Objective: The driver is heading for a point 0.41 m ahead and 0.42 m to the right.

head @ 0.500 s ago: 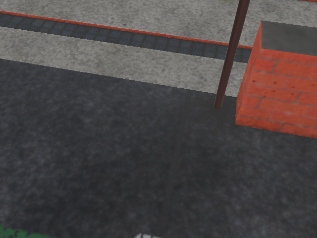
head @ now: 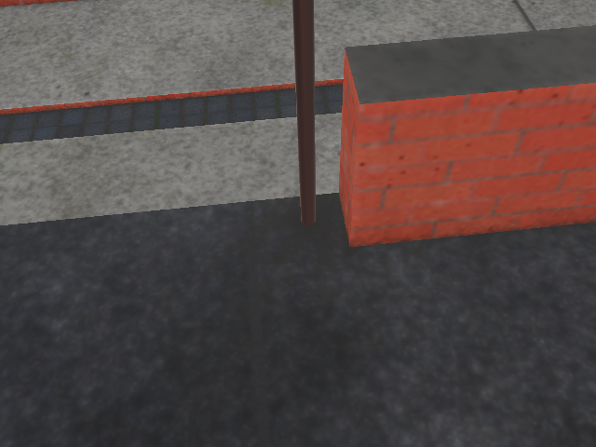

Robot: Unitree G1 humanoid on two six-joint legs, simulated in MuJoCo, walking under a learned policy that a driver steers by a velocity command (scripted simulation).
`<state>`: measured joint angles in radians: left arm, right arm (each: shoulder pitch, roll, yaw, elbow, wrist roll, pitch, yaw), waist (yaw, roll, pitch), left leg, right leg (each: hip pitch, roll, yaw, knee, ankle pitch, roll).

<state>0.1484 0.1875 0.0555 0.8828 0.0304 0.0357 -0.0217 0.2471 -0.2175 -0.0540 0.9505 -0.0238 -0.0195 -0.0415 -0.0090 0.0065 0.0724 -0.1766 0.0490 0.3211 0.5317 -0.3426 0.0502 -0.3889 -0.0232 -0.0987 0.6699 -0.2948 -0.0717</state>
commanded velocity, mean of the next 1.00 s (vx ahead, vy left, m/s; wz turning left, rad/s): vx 0.01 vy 0.00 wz -0.58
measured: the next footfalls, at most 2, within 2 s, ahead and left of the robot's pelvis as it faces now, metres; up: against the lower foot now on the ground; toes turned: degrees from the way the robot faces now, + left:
right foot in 0.02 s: +0.09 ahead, -0.09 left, +0.00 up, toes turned -6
left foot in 0.54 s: +0.06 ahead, +0.11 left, +0.00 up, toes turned -22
